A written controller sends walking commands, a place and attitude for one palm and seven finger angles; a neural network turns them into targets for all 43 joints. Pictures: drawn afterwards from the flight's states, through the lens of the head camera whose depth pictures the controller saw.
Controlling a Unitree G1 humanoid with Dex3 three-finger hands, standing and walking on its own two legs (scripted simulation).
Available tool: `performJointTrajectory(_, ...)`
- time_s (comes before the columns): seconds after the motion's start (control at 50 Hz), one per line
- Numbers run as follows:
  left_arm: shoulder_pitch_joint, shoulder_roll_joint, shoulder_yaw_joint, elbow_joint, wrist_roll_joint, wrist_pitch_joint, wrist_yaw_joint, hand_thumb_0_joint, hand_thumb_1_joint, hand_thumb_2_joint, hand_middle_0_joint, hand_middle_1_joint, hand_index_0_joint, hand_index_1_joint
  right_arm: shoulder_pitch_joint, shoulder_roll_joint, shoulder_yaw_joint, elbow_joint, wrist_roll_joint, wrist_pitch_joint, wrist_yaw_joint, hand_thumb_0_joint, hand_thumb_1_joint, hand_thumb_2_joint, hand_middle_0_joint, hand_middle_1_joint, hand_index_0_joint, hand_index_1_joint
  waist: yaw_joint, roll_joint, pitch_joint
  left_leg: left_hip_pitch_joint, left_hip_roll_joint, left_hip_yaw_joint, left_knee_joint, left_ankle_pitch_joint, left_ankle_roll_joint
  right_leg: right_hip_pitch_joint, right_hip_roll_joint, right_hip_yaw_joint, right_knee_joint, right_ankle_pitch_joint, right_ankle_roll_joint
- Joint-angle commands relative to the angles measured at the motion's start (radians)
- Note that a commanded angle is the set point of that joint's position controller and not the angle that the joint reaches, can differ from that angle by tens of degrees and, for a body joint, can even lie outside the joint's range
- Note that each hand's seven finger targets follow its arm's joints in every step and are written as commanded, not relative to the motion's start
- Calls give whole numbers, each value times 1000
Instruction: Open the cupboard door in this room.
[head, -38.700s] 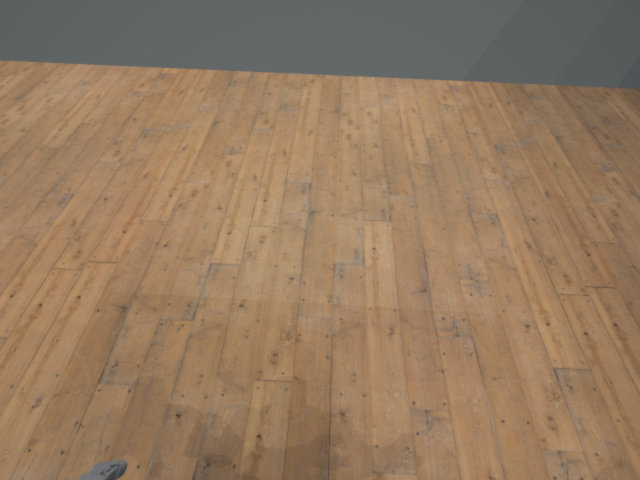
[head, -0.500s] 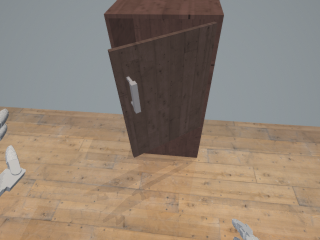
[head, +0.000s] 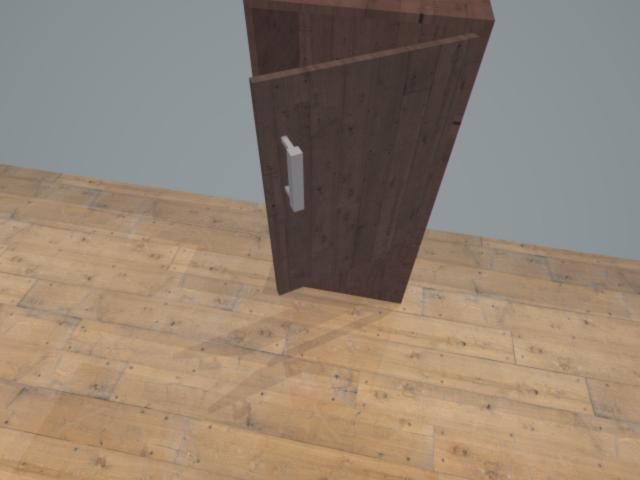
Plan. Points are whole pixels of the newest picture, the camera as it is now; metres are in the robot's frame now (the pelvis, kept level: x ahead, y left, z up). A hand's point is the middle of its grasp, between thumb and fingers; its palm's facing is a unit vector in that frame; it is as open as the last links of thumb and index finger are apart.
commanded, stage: let the arm hang, fingers relaxed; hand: left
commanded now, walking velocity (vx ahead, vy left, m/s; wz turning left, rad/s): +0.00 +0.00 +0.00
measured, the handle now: (291, 174) +0.60 +0.10 +0.02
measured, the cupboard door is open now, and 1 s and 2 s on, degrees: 36 36 36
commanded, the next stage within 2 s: look to check the result in 0.58 s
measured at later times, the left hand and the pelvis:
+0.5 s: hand out of the picture +0.00 +0.18 -0.17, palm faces +0.03 -0.98 -0.18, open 7.3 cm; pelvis +0.00 +0.02 +0.00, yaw -2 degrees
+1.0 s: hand out of the picture +0.00 +0.19 -0.17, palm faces +0.01 -0.98 -0.18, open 7.4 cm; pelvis +0.01 +0.03 +0.00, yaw -2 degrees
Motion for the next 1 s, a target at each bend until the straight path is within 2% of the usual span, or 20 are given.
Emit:
performJointTrajectory(0.0,7,82,6,-2,2,-34,10,0,900,900,-200,-300,-200,-300,52,-71,-17,-2,2,-18,-8,0,-900,-900,200,300,200,300,-22,-21,12,-8,67,-49,-96,37,37,-12,-153,167,-135,-29,15)
performJointTrajectory(0.14,39,60,6,28,1,-32,18,0,900,900,-200,-300,-200,-300,79,-47,-12,36,1,-22,-9,0,-900,-900,200,300,200,300,-16,-28,23,-17,62,-44,-112,28,40,-16,-150,167,-117,-39,17)
performJointTrajectory(0.3,44,42,8,31,4,-29,23,0,900,900,-200,-300,-200,-300,84,-25,-13,52,0,-26,-10,0,-900,-900,200,300,200,300,-14,0,60,-42,64,-49,-126,21,41,-33,-144,152,-84,-19,22)
performJointTrajectory(0.38,48,40,10,28,4,-29,24,0,900,900,-200,-300,-200,-300,90,-21,-14,48,1,-27,-10,0,-900,-900,200,300,200,300,-12,7,53,-48,65,-51,-129,10,44,-27,-142,153,-79,-19,22)
performJointTrajectory(0.46,46,37,8,26,4,-31,22,0,900,900,-200,-300,-200,-300,86,-25,-16,46,0,-28,-10,0,-900,-900,200,300,200,300,-16,11,45,-36,64,-54,-128,17,43,-33,-142,158,-75,-8,24)
performJointTrajectory(0.5,45,40,9,25,5,-32,22,0,900,900,-200,-300,-200,-300,84,-25,-17,44,2,-29,-9,0,-900,-900,200,300,200,300,-16,-6,40,-32,66,-53,-126,24,44,-29,-145,157,-75,-5,25)
performJointTrajectory(0.56,48,38,9,25,5,-32,22,0,900,900,-200,-300,-200,-300,79,-31,-18,43,1,-30,-10,0,-900,-900,200,300,200,300,-17,7,31,-21,66,-54,-128,25,44,-32,-145,156,-73,-2,26)
performJointTrajectory(0.6,45,40,8,25,5,-32,22,0,900,900,-200,-300,-200,-300,76,-32,-18,42,1,-28,-9,0,-900,-900,200,300,200,300,-17,-4,47,-28,65,-56,-130,9,44,-42,-144,159,-77,-17,26)
performJointTrajectory(0.74,48,42,5,25,5,-35,22,0,900,900,-200,-300,-200,-300,65,-43,-18,41,3,-32,-9,0,-900,-900,200,300,200,300,-20,4,15,2,69,-56,-126,53,45,-29,-146,161,-72,25,27)
performJointTrajectory(0.8,40,43,4,27,6,-34,23,0,900,900,-200,-300,-200,-300,61,-46,-17,43,3,-32,-9,0,-900,-900,200,300,200,300,-21,11,36,-8,73,-57,-131,55,44,-31,-143,159,-70,31,29)
performJointTrajectory(0.94,39,47,3,26,6,-35,21,0,900,900,-200,-300,-200,-300,47,-54,-19,41,3,-33,-8,0,-900,-900,200,300,200,300,-20,-4,22,6,72,-56,-136,47,45,-29,-145,163,-73,27,32)
performJointTrajectory(0.98,37,51,4,25,7,-36,22,0,900,900,-200,-300,-200,-300,42,-58,-20,41,5,-33,-8,0,-900,-900,200,300,200,300,-19,-26,20,14,73,-54,-129,62,46,-30,-144,159,-72,34,32)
